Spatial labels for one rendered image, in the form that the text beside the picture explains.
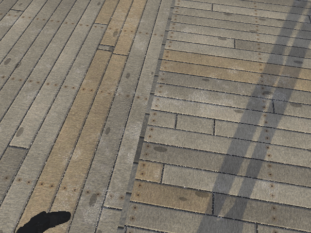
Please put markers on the robot left hand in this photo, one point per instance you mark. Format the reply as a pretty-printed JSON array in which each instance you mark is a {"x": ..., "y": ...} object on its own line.
[{"x": 43, "y": 221}]

